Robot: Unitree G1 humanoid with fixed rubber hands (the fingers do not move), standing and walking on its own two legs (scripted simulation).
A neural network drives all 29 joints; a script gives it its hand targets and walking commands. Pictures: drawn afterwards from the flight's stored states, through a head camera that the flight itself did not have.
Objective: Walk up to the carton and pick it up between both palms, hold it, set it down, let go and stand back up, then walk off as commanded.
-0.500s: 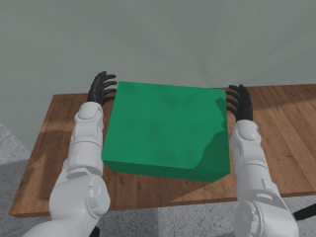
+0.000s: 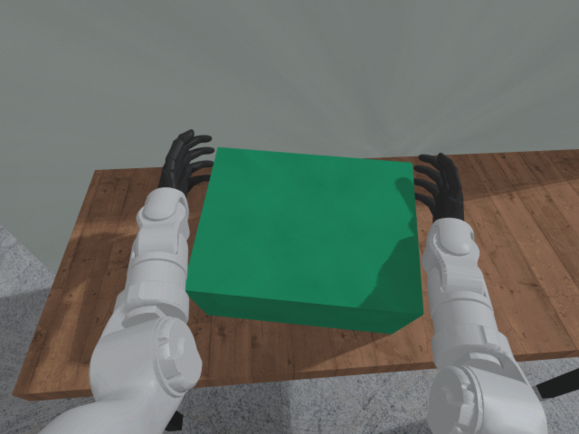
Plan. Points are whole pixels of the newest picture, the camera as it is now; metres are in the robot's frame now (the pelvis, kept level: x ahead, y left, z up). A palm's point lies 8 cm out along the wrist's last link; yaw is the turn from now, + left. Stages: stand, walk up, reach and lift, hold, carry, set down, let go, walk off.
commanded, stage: set down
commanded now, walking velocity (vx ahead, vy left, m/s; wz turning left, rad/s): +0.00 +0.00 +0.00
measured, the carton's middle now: (305, 241) +0.38 +0.01 +0.02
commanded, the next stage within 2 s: none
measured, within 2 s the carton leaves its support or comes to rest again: rests again in 1.24 s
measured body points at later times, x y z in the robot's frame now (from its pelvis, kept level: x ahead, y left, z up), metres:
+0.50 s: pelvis +0.00 +0.00 +0.00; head +0.04 +0.02 +0.45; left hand +0.44 +0.20 +0.09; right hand +0.40 -0.19 +0.09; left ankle +0.00 +0.13 -0.75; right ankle -0.01 -0.14 -0.75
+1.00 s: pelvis +0.01 +0.00 +0.00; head +0.06 +0.02 +0.45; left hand +0.45 +0.20 +0.08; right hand +0.41 -0.19 +0.08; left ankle +0.00 +0.13 -0.75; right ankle -0.01 -0.14 -0.75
